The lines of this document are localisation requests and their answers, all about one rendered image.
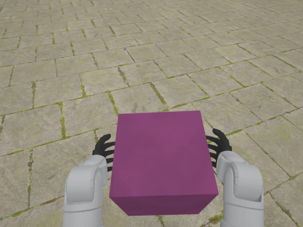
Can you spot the left robot forearm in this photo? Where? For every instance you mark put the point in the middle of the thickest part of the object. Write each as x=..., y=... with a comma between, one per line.
x=83, y=196

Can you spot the carton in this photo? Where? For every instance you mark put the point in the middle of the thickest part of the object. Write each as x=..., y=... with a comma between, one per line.
x=162, y=164

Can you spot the right robot forearm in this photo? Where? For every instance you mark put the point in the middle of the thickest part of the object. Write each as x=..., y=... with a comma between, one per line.
x=243, y=192

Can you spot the robot right hand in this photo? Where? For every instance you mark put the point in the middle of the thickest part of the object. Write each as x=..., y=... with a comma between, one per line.
x=223, y=144

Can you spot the robot left hand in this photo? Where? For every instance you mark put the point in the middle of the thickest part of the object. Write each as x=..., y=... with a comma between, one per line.
x=101, y=146

